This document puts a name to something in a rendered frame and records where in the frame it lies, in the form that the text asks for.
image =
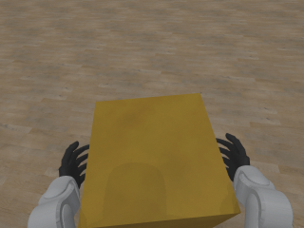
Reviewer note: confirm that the carton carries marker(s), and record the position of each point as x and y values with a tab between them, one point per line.
154	162

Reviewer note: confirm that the right robot forearm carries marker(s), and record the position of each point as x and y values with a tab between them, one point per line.
265	207

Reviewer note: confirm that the robot left hand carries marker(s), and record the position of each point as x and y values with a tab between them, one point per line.
70	163

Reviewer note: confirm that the robot right hand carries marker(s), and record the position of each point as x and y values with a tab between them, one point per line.
237	154

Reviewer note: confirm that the left robot forearm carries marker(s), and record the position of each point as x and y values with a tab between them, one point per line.
58	206

